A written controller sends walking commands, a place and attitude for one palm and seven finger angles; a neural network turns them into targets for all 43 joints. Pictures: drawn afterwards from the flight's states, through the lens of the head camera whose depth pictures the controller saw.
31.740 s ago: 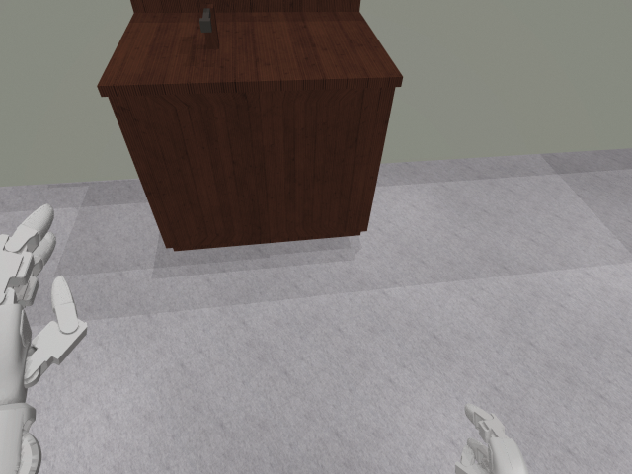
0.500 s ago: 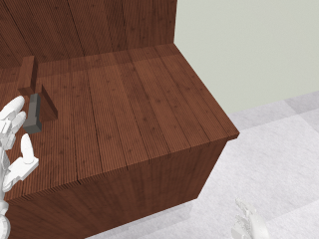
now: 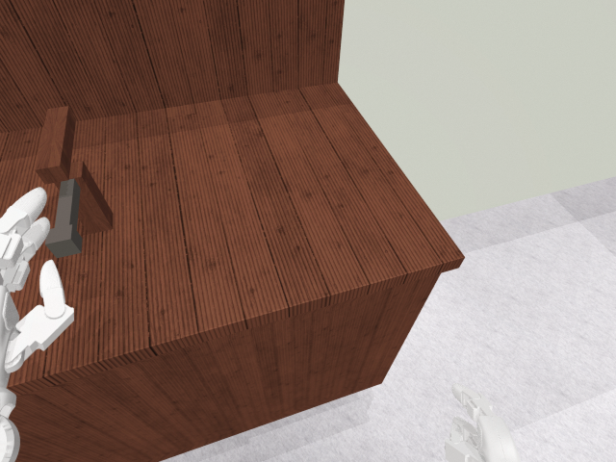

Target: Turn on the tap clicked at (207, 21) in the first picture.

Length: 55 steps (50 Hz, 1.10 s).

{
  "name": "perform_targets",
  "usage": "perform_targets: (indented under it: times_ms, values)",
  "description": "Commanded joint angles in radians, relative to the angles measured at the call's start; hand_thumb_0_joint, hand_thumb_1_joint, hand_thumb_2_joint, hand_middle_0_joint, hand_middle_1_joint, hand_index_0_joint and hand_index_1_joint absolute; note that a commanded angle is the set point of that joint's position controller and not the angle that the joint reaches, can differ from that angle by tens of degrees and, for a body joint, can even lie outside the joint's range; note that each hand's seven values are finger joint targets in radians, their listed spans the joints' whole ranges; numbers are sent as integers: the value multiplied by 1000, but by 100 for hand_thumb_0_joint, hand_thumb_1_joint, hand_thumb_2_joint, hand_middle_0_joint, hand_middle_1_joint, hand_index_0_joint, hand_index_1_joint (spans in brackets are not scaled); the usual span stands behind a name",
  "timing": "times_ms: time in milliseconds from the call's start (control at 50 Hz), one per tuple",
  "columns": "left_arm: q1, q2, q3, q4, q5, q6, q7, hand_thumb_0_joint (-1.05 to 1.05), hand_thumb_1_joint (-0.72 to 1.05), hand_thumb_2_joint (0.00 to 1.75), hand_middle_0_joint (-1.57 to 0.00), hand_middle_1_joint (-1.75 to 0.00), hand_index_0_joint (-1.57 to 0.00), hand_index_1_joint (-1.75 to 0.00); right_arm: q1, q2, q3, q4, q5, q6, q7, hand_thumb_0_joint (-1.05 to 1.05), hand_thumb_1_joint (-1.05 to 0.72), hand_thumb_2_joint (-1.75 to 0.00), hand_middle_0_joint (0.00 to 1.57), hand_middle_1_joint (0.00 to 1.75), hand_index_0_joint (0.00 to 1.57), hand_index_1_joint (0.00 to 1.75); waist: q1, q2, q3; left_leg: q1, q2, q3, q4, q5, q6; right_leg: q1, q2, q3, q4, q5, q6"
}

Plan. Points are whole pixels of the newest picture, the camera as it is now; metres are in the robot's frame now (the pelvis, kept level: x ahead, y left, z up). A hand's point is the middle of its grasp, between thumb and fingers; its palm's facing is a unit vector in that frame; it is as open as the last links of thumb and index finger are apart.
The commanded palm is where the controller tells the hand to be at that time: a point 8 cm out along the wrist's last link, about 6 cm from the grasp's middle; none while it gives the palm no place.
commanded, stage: shuffle to correct the standing spot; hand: left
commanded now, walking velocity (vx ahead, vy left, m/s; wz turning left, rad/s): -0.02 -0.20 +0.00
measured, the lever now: (64, 241) +0.34 +0.33 +0.11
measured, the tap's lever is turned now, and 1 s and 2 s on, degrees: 0 0 0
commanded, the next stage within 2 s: come to a stop and stand still in 1.36 s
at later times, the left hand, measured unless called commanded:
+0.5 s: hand (55, 315) +0.21 +0.25 +0.16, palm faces +0.33 -0.86 -0.39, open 7.4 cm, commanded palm +0.16 +0.29 +0.19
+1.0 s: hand (57, 308) +0.22 +0.25 +0.16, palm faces +0.33 -0.86 -0.40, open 7.4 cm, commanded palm +0.16 +0.29 +0.19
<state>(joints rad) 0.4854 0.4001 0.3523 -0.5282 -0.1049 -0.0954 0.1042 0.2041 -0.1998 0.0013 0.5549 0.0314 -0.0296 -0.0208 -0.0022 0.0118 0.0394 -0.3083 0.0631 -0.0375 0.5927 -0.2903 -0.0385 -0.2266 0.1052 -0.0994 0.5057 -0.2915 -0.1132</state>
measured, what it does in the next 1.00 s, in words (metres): stands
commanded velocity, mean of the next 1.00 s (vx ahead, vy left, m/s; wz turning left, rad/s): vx -0.02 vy -0.20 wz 0.00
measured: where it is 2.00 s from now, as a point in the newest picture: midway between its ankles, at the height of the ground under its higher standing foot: outside the picture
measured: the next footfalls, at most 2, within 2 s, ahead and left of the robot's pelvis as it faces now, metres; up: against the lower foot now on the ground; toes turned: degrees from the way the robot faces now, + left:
none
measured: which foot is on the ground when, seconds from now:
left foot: down 0.00-1.00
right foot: down 0.00-1.00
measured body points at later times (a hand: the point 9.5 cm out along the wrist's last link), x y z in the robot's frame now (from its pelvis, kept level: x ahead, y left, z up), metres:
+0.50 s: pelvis +0.00 +0.01 +0.00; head +0.02 +0.02 +0.45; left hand +0.19 +0.29 +0.18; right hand +0.16 -0.22 -0.08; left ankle +0.01 +0.15 -0.73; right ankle -0.01 -0.05 -0.73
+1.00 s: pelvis +0.00 +0.01 +0.00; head +0.02 +0.01 +0.45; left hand +0.20 +0.29 +0.19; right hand +0.17 -0.22 -0.08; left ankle +0.01 +0.15 -0.73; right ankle -0.01 -0.05 -0.73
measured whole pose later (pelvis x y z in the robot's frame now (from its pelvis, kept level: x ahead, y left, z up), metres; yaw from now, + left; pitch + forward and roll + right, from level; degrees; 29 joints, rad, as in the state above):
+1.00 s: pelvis +0.00 +0.01 +0.00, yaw +0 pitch +1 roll -1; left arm 0.49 0.41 0.36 -0.53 -0.10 -0.10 0.11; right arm 0.21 -0.20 0.00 0.55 0.03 -0.04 -0.02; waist -0.01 0.01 0.03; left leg -0.31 0.06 -0.03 0.57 -0.28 -0.04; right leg -0.22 0.10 -0.10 0.48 -0.27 -0.10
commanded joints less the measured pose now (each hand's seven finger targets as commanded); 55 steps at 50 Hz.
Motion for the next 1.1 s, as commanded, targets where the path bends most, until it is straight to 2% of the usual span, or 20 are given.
perform_targets:
  times_ms: [0, 40, 100, 120, 160, 240, 320, 360, 420, 460, 500, 540, 580, 620, 700, 740, 800, 860, 1020, 1080]
  values:
    - [-77, 178, 125, -230, -3, -67, 25, 0, 90, 90, -20, -30, -20, -30, -82, -121, -46, -157, -4, -57, -9, 0, -90, -90, 20, 30, 20, 30, -6, 57, -129, 89, 69, -47, -43, 143, 82, -14, -212, 172, -122, 234, 54]
    - [-67, 196, 139, -230, -1, -66, 27, 0, 90, 90, -20, -30, -20, -30, -93, -118, -42, -155, 0, -56, -11, 0, -90, -90, 20, 30, 20, 30, -5, 71, -122, 88, 81, -65, -69, 172, 88, -3, -197, 158, -113, 243, 65]
    - [-61, 179, 134, -214, 2, -68, 25, 0, 90, 90, -20, -30, -20, -30, -78, -124, -47, -157, -6, -56, -9, 0, -90, -90, 20, 30, 20, 30, -1, 83, -131, 64, 97, -76, -79, 189, 91, 30, -180, 140, -115, 244, 81]
    - [-56, 176, 132, -206, 4, -65, 23, 0, 90, 90, -20, -30, -20, -30, -73, -124, -49, -160, -4, -56, -7, 0, -90, -90, 20, 30, 20, 30, 1, 60, -134, 61, 93, -70, -64, 185, 88, 38, -184, 148, -121, 254, 82]
    - [-43, 167, 124, -202, 1, -65, 20, 0, 90, 90, -20, -30, -20, -30, -74, -124, -47, -157, -3, -57, -7, 0, -90, -90, 20, 30, 20, 30, -2, 53, -146, 81, 90, -67, -65, 208, 87, 33, -183, 138, -114, 271, 75]
    - [-46, 170, 121, -201, -4, -60, 21, 0, 90, 90, -20, -30, -20, -30, -78, -121, -47, -160, 3, -61, -8, 0, -90, -90, 20, 30, 20, 30, -6, 34, -135, 78, 63, -45, -43, 115, 77, 3, -209, 175, -136, 235, 55]
    - [-56, 179, 131, -204, -2, -64, 25, 0, 90, 90, -20, -30, -20, -30, -70, -122, -48, -160, -4, -62, -9, 0, -90, -90, 20, 30, 20, 30, -4, 27, -132, 61, 70, -50, -49, 91, 80, 1, -208, 171, -136, 203, 56]
    - [-58, 176, 125, -222, -3, -67, 25, 0, 90, 90, -20, -30, -20, -30, -75, -123, -44, -156, -4, -62, -11, 0, -90, -90, 20, 30, 20, 30, -5, 54, -146, 78, 79, -64, -70, 149, 83, 11, -196, 147, -116, 225, 55]
    - [-70, 176, 124, -220, 2, -66, 25, 0, 90, 90, -20, -30, -20, -30, -74, -124, -47, -162, -5, -64, -10, 0, -90, -90, 20, 30, 20, 30, -3, 68, -125, 54, 88, -79, -85, 119, 85, 14, -184, 148, -122, 201, 64]
    - [-57, 178, 126, -232, 1, -70, 26, 0, 90, 90, -20, -30, -20, -30, -78, -125, -42, -159, -6, -65, -12, 0, -90, -90, 20, 30, 20, 30, -3, 106, -148, 73, 100, -94, -111, 165, 90, 31, -169, 128, -107, 213, 71]
    - [-57, 174, 126, -210, 4, -67, 26, 0, 90, 90, -20, -30, -20, -30, -74, -125, -44, -161, -7, -65, -11, 0, -90, -90, 20, 30, 20, 30, 0, 96, -130, 42, 108, -100, -123, 133, 90, 43, -161, 127, -120, 190, 80]
    - [-36, 176, 128, -200, 1, -62, 23, 0, 90, 90, -20, -30, -20, -30, -75, -122, -44, -161, -2, -65, -10, 0, -90, -90, 20, 30, 20, 30, -3, 71, -141, 68, 98, -89, -108, 167, 86, 40, -168, 129, -120, 224, 73]
    - [-46, 169, 123, -190, 3, -61, 21, 0, 90, 90, -20, -30, -20, -30, -70, -126, -48, -160, -5, -64, -10, 0, -90, -90, 20, 30, 20, 30, -1, 51, -137, 54, 94, -75, -91, 129, 84, 35, -176, 140, -134, 213, 75]
    - [-64, 162, 114, -193, 1, -60, 21, 0, 90, 90, -20, -30, -20, -30, -60, -126, -50, -160, -3, -64, -7, 0, -90, -90, 20, 30, 20, 30, -5, 23, -140, 54, 70, -57, -58, 92, 75, 23, -197, 162, -140, 208, 50]
    - [-71, 162, 110, -211, -2, -62, 23, 0, 90, 90, -20, -30, -20, -30, -70, -123, -47, -158, -4, -66, -9, 0, -90, -90, 20, 30, 20, 30, -6, 39, -138, 71, 68, -53, -51, 107, 76, -2, -205, 165, -132, 213, 45]
    - [-68, 189, 130, -228, -4, -64, 27, 0, 90, 90, -20, -30, -20, -30, -83, -119, -43, -156, -1, -66, -12, 0, -90, -90, 20, 30, 20, 30, -7, 47, -143, 89, 71, -60, -61, 145, 78, -3, -203, 162, -122, 230, 43]
    - [-58, 178, 128, -226, 2, -66, 25, 0, 90, 90, -20, -30, -20, -30, -77, -124, -46, -160, -8, -65, -11, 0, -90, -90, 20, 30, 20, 30, -2, 90, -144, 78, 94, -83, -83, 200, 86, 19, -177, 139, -108, 244, 65]
    - [-46, 170, 122, -214, 1, -65, 23, 0, 90, 90, -20, -30, -20, -30, -77, -123, -44, -158, -6, -63, -11, 0, -90, -90, 20, 30, 20, 30, -3, 79, -147, 74, 97, -85, -88, 207, 86, 31, -170, 132, -110, 247, 70]
    - [-44, 175, 127, -196, -2, -59, 22, 0, 90, 90, -20, -30, -20, -30, -64, -125, -51, -161, -5, -61, -9, 0, -90, -90, 20, 30, 20, 30, -5, 25, -153, 66, 72, -49, -33, 175, 75, 24, -203, 161, -124, 267, 51]
    - [-55, 173, 120, -219, -5, -61, 23, 0, 90, 90, -20, -30, -20, -30, -72, -127, -50, -162, -4, -61, -11, 0, -90, -90, 20, 30, 20, 30, -7, 41, -153, 82, 73, -55, -41, 193, 75, 11, -204, 156, -112, 268, 46]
